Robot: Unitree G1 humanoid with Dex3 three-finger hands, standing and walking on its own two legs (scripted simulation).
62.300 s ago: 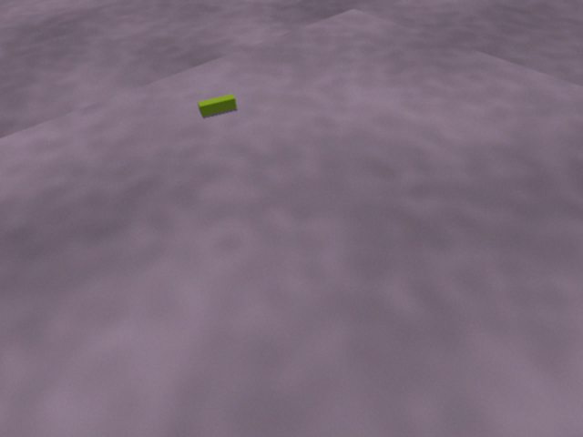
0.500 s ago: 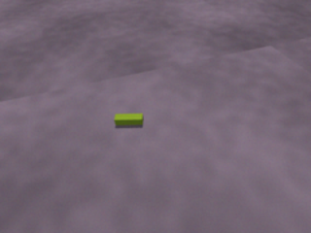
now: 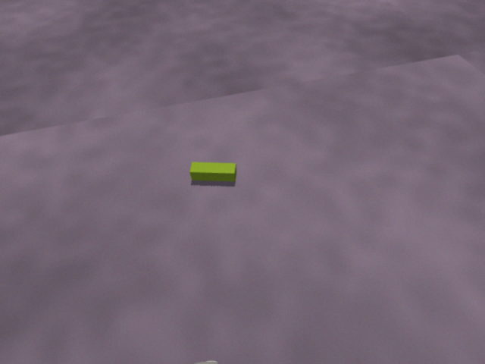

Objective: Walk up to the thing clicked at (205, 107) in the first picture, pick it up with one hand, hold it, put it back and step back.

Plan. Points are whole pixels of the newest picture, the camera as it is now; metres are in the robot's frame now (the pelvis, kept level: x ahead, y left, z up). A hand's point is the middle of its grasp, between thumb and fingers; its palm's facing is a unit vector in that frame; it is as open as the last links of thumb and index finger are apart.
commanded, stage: step back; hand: left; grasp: from above
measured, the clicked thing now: (213, 171) +1.07 +0.23 -0.73
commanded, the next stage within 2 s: stand in 0.20 s
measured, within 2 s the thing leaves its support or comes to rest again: neither
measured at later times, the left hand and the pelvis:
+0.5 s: hand out of the picture +0.12 +0.25 -0.13, palm faces -0.04 -0.94 -0.34, open 7.4 cm; pelvis +0.02 +0.01 +0.02, yaw -2 degrees
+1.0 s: hand out of the picture +0.11 +0.25 -0.13, palm faces -0.06 -0.94 -0.34, open 7.4 cm; pelvis +0.02 +0.00 +0.02, yaw -2 degrees
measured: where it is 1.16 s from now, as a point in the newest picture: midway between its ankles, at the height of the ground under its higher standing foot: outside the picture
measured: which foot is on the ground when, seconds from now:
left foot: down 0.00-1.00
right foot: down 0.00-1.00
